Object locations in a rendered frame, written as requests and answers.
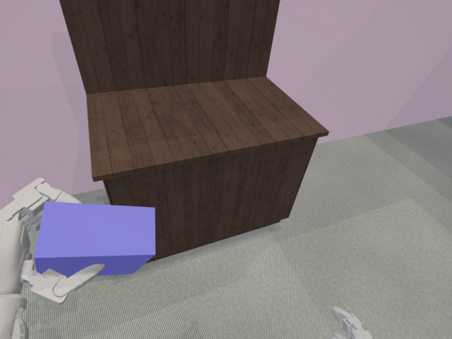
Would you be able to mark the robot right hand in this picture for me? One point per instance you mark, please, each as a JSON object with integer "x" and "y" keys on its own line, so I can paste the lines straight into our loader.
{"x": 351, "y": 325}

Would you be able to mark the table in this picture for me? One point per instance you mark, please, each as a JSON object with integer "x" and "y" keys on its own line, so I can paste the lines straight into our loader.
{"x": 183, "y": 119}

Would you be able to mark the robot left hand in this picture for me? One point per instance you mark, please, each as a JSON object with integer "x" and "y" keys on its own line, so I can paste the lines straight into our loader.
{"x": 16, "y": 220}

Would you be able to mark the robot left forearm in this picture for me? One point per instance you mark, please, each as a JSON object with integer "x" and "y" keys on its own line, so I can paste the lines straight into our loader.
{"x": 12, "y": 326}

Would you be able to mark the sponge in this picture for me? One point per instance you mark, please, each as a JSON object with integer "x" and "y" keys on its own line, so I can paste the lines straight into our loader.
{"x": 74, "y": 236}

